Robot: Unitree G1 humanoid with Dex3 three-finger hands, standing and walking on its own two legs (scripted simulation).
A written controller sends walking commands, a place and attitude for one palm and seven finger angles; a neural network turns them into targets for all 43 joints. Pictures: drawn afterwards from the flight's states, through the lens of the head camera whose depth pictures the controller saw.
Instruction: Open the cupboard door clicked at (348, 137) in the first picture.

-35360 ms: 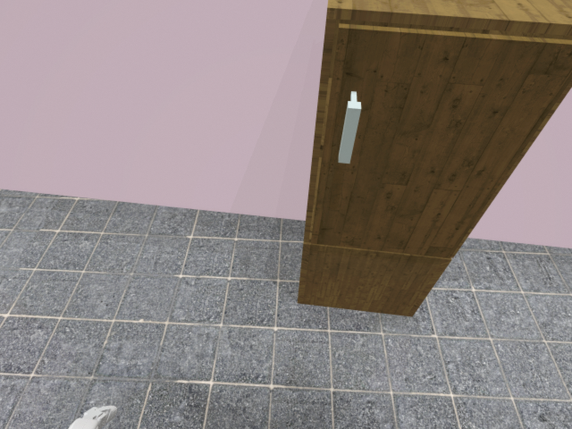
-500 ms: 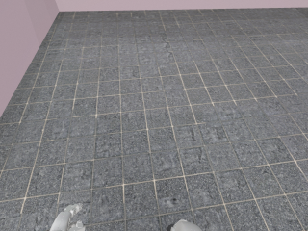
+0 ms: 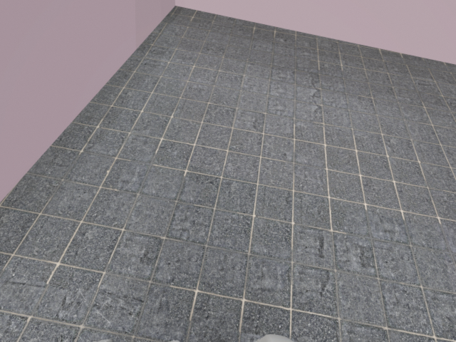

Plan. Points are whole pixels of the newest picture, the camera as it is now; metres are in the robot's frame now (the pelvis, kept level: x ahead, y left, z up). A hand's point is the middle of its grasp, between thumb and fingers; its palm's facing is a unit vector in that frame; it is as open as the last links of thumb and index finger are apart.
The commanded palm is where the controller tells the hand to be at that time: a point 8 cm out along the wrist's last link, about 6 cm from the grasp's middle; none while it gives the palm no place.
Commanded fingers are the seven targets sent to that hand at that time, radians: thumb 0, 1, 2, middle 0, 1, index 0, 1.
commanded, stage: turn to face it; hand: left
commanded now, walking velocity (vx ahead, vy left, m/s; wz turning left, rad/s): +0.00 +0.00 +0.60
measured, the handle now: out of the picture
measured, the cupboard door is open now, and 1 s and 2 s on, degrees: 40 40 40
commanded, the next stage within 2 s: none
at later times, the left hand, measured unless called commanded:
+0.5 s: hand out of the picture +0.03 +0.12 -0.14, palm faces +0.31 -0.92 -0.26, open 7.4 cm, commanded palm none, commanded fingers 0.00 0.90 0.90 -0.20 -0.30 -0.20 -0.30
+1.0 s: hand out of the picture -0.02 +0.13 -0.15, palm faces +0.58 -0.75 -0.32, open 7.4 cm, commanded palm none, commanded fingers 0.00 0.90 0.90 -0.20 -0.30 -0.20 -0.30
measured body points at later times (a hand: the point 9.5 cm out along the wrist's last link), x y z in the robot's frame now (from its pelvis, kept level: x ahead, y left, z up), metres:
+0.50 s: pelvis +0.02 -0.08 +0.01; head +0.07 -0.09 +0.46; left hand +0.01 +0.17 -0.12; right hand +0.19 -0.31 -0.13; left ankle -0.03 +0.05 -0.65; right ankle +0.05 -0.18 -0.73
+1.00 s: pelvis +0.03 -0.11 +0.00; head +0.08 -0.10 +0.44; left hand -0.05 +0.17 -0.12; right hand +0.24 -0.27 -0.16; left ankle -0.04 +0.03 -0.73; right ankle +0.10 -0.20 -0.73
